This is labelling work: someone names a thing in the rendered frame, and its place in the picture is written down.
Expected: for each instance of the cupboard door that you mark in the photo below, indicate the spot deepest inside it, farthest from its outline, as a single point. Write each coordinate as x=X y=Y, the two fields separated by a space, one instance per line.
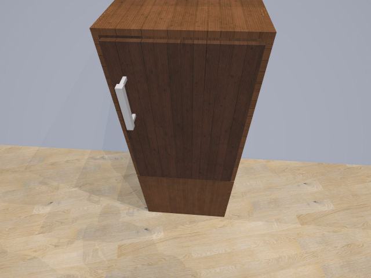
x=191 y=99

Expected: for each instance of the handle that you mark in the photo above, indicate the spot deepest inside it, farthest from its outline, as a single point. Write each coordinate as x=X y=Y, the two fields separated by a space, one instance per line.
x=129 y=118

